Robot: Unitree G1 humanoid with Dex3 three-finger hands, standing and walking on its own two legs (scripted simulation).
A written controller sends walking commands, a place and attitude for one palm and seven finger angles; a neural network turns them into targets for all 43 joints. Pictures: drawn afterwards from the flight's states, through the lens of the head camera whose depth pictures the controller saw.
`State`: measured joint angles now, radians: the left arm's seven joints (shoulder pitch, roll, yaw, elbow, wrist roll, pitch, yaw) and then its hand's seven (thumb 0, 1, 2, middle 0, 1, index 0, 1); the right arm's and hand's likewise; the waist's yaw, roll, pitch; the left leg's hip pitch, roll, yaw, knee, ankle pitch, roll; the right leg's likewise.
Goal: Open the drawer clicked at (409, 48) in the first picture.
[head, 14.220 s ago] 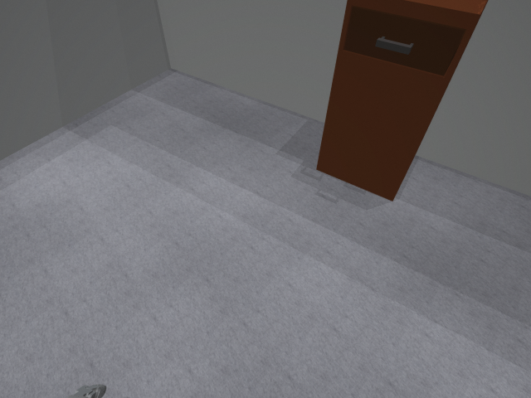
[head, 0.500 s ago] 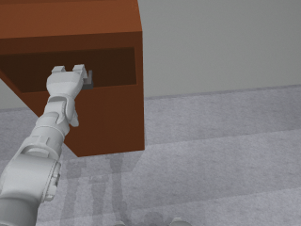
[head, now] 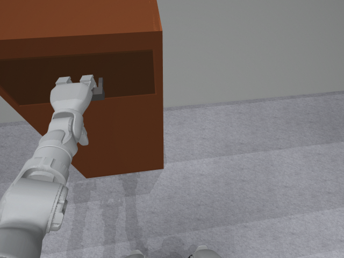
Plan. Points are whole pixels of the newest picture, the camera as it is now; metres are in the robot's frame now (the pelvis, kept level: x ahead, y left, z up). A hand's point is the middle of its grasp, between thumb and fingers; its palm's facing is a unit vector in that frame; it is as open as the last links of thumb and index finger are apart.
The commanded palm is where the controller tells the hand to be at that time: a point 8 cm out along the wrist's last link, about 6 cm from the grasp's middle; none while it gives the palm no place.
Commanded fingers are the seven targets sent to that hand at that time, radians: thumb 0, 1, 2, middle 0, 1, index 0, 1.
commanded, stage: lower the fingers behind the handle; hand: left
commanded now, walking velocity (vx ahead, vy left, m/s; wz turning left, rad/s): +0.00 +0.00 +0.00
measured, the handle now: (79, 89) +0.54 +0.22 +0.03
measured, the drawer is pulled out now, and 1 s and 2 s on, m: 0.00 0.00 0.08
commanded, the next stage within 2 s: close the thumb around the handle in 0.02 s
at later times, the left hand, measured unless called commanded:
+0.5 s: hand (81, 112) +0.47 +0.21 +0.02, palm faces -0.06 -0.03 -1.00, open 10.0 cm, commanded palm +0.45 +0.20 +0.07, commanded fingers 0.00 0.62 0.78 -0.38 -1.32 -0.38 -1.32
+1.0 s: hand (81, 112) +0.48 +0.21 +0.01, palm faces -0.06 -0.02 -1.00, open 6.2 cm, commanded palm +0.45 +0.20 +0.07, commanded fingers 0.00 0.90 0.90 -0.40 -1.35 -0.40 -1.35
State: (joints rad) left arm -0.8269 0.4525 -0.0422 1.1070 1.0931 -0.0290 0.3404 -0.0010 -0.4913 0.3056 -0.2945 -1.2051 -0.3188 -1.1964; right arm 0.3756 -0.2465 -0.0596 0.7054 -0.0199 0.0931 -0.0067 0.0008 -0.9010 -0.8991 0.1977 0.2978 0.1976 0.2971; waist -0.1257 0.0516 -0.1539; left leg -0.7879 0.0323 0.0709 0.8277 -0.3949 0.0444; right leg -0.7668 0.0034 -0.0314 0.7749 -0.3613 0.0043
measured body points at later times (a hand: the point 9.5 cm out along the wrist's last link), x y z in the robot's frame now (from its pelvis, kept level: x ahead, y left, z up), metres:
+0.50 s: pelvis +0.01 +0.00 +0.00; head +0.10 +0.00 +0.44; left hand +0.47 +0.21 +0.07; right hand +0.02 -0.27 -0.13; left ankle -0.01 +0.09 -0.70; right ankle -0.01 -0.13 -0.70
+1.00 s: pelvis +0.01 -0.01 +0.00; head +0.10 -0.01 +0.44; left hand +0.47 +0.21 +0.07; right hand +0.03 -0.28 -0.13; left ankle -0.01 +0.09 -0.70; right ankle -0.01 -0.13 -0.70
